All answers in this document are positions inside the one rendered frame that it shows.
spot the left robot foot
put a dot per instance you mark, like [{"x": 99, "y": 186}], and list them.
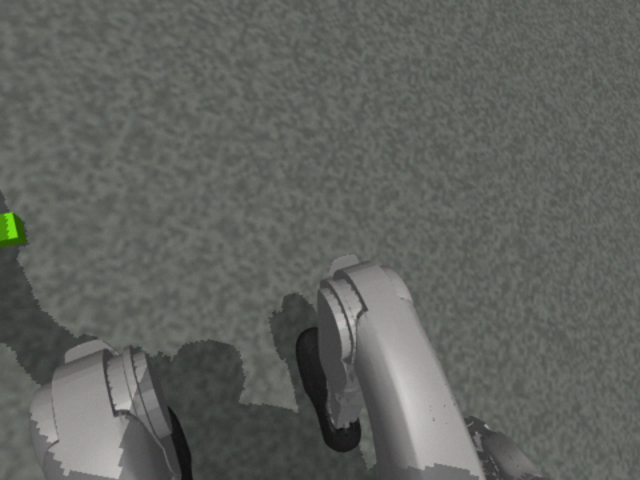
[{"x": 181, "y": 447}]

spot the right robot foot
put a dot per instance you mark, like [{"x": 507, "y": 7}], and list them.
[{"x": 314, "y": 382}]

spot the small box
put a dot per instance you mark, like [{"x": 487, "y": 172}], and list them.
[{"x": 11, "y": 230}]

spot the right robot hand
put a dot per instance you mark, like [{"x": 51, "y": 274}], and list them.
[{"x": 502, "y": 459}]

